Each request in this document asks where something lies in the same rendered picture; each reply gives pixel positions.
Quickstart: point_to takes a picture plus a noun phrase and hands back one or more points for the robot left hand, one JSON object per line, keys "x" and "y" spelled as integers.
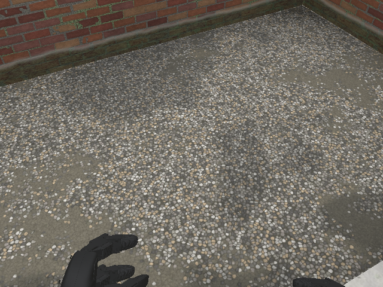
{"x": 83, "y": 270}

